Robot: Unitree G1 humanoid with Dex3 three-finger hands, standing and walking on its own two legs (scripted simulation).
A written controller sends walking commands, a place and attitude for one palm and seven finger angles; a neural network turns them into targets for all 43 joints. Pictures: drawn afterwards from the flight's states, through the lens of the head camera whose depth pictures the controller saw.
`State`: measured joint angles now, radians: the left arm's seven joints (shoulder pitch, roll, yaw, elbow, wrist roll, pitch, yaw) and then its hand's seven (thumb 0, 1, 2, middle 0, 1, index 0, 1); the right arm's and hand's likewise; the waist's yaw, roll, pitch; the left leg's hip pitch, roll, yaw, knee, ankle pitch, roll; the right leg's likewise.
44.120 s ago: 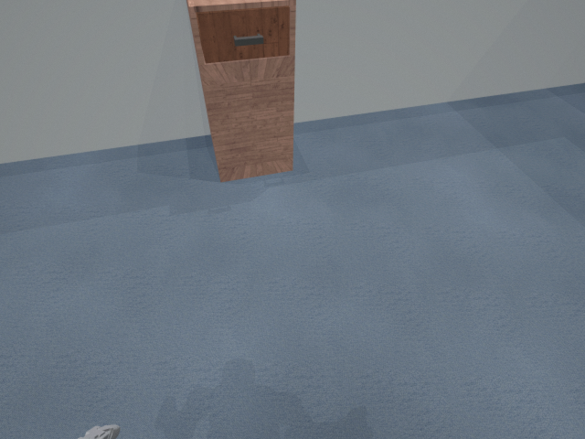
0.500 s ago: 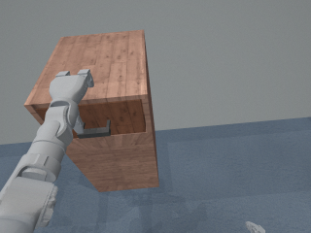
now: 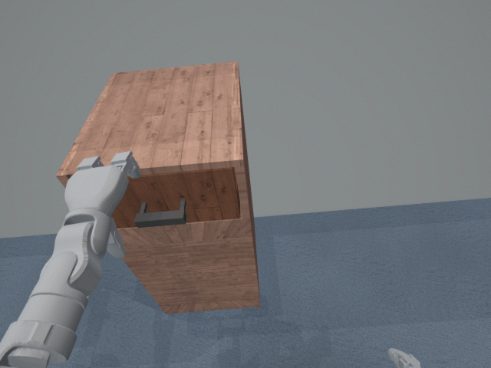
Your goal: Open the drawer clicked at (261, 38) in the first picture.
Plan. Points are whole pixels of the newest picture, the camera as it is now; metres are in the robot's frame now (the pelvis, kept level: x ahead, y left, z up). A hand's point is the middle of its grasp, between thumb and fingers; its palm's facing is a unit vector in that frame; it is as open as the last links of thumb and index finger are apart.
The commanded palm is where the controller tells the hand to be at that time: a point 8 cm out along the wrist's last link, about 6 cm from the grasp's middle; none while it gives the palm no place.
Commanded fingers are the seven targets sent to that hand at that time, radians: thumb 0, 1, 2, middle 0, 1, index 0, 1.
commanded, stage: draw the hand back to the body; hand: left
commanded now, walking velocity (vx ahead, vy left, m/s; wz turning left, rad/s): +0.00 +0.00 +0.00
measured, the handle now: (162, 211) +0.45 +0.24 -0.05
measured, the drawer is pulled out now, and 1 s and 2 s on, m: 0.00 0.00 0.00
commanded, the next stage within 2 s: step back with the hand held close in 1.24 s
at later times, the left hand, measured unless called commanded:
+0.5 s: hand (88, 237) +0.25 +0.23 +0.15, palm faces +0.35 -0.89 -0.28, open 13.1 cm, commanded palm +0.20 +0.27 +0.17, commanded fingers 0.00 -0.01 0.51 -0.26 -0.88 -0.26 -0.88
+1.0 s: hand (44, 312) +0.15 +0.23 +0.16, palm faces +0.42 -0.82 -0.39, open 8.9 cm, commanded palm +0.11 +0.27 +0.18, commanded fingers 0.00 0.87 0.88 -0.20 -0.32 -0.20 -0.32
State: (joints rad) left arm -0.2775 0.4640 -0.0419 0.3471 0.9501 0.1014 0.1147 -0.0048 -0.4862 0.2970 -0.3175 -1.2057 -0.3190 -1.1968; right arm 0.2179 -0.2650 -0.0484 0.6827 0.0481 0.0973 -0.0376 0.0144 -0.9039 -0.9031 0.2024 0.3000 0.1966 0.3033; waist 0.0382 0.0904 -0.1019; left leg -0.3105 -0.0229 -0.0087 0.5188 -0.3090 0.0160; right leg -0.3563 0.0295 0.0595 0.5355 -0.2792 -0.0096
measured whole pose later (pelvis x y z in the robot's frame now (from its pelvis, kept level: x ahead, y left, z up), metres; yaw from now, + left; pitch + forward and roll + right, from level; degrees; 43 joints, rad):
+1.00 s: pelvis -0.02 -0.02 +0.01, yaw +2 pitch -4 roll -1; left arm 0.55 0.31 0.29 -0.44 -0.06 -0.12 0.08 0.00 0.53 0.74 -0.24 -0.54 -0.24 -0.53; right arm 0.20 -0.22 0.00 0.64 -0.01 -0.14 -0.08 0.02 -0.90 -0.90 0.20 0.30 0.20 0.30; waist 0.07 0.07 0.00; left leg -0.08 0.01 -0.05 0.41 -0.25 -0.01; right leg -0.09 0.06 0.02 0.37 -0.20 -0.03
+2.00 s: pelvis -0.09 +0.00 -0.01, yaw +1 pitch +1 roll -1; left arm 0.62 0.33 0.35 -0.59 -0.01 -0.19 0.16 0.01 0.89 0.89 -0.21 -0.31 -0.21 -0.30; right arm 0.21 -0.19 0.01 0.55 -0.03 -0.11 -0.06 0.01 -0.90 -0.90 0.21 0.30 0.20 0.30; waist 0.00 0.02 -0.03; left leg -0.42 -0.02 -0.03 0.66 -0.29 0.01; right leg -0.40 0.03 0.01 0.59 -0.21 -0.01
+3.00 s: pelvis -0.35 -0.05 +0.00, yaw +1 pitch +1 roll +0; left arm 0.62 0.33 0.32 -0.51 -0.03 -0.18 0.15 0.01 0.89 0.89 -0.21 -0.31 -0.21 -0.30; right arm 0.26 -0.20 0.01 0.67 -0.01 -0.08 -0.06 0.02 -0.90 -0.90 0.21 0.30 0.20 0.30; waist 0.00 0.00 -0.09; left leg -0.49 -0.02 -0.01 0.89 -0.30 -0.01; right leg -0.23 0.04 -0.03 0.47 -0.27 -0.06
